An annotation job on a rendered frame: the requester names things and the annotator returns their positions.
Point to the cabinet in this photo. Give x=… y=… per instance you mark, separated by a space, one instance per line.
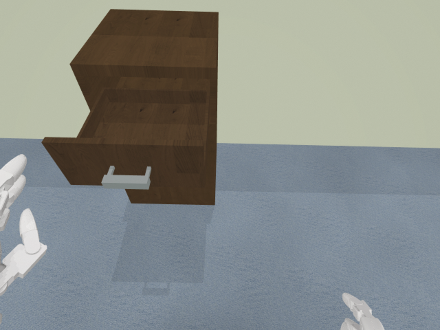
x=156 y=49

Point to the robot left hand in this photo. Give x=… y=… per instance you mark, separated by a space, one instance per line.
x=23 y=257

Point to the handle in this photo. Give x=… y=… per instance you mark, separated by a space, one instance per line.
x=126 y=181

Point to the robot right hand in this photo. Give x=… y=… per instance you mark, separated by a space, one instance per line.
x=362 y=313

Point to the drawer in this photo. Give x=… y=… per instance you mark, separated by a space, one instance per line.
x=130 y=129

